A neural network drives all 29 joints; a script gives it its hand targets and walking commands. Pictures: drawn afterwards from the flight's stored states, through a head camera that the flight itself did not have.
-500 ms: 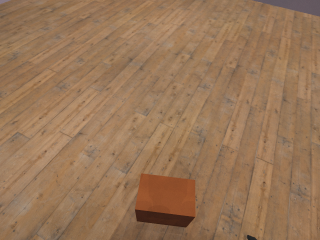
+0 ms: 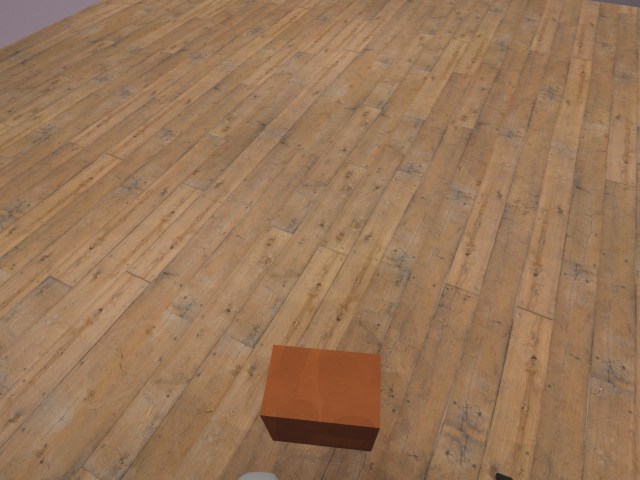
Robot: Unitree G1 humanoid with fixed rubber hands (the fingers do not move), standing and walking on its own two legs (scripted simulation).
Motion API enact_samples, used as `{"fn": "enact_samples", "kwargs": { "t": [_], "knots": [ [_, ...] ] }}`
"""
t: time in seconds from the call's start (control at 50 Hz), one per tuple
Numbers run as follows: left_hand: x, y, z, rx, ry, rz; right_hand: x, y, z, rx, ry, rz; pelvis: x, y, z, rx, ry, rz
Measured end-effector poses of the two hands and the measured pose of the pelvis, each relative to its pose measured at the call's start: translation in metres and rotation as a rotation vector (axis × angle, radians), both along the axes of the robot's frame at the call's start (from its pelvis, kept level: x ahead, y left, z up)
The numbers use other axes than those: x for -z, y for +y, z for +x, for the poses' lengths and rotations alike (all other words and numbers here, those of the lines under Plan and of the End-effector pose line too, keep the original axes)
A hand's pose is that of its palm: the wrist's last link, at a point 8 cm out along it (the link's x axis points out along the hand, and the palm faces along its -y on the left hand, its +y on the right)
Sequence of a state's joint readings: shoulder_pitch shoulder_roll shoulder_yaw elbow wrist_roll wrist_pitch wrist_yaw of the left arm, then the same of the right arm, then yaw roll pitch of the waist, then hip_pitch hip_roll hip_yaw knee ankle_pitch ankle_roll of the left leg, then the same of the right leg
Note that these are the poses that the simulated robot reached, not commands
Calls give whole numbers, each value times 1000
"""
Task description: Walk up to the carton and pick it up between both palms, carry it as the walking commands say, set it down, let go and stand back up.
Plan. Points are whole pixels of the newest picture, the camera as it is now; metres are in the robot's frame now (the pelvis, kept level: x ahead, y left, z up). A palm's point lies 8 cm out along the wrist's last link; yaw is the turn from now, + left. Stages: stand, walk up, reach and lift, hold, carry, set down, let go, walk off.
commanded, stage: walk up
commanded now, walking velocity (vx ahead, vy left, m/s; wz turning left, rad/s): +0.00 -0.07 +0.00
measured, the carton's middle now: (323, 400) +0.40 +0.03 -0.63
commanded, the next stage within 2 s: stand in 1.20 s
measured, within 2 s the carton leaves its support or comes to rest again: neither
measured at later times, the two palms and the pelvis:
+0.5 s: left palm out of the picture +0.06 +0.25 -0.13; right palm out of the picture +0.06 -0.23 -0.10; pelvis +0.00 +0.01 +0.00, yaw +0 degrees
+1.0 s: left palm out of the picture +0.06 +0.24 -0.12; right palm out of the picture +0.06 -0.25 -0.12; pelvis +0.00 -0.01 +0.00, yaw +0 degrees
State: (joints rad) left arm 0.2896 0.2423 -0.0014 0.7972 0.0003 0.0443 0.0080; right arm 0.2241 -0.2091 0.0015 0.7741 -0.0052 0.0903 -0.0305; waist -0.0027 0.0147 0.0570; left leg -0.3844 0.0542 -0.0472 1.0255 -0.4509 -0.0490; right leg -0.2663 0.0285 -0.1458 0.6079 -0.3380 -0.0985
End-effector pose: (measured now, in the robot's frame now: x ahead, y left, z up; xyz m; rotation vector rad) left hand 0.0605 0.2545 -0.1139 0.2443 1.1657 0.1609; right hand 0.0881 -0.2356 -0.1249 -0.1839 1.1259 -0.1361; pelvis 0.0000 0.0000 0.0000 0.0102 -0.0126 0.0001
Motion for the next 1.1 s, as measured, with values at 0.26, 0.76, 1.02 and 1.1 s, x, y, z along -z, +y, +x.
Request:
{"fn": "enact_samples", "kwargs": {
  "t": [0.26, 0.76, 1.02, 1.1],
  "knots": [
    [18, 13, -14, -19, 11, -58, -11, 13, -7, -10, -21, -53, 4, 19, -10, -13, -12, -43],
    [-3, -27, 6, 6, -7, -2, 4, -20, -20, 23, 26, 19, -1, -24, 5, 1, 14, -3],
    [6, -17, 0, 1, -34, -31, -6, -10, -26, 26, -6, -13, 0, -9, -5, 2, -2, -22],
    [13, -21, -3, -3, -37, -68, -15, -9, -26, 25, -23, -37, -1, -7, -8, -1, -5, -21]
  ]
}}
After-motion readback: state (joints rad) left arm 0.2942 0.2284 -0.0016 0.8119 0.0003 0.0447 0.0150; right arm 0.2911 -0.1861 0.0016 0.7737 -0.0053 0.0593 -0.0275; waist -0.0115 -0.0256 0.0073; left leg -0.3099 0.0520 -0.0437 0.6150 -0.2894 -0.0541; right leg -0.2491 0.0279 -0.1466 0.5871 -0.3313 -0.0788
